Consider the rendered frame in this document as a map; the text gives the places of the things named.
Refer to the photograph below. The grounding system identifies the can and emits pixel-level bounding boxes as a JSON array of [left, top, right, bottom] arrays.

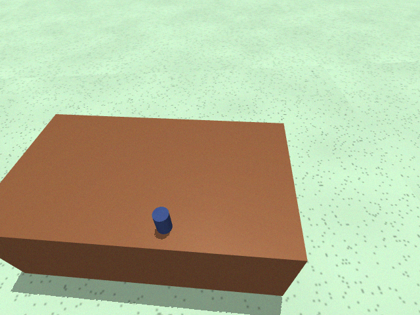
[[152, 207, 173, 234]]

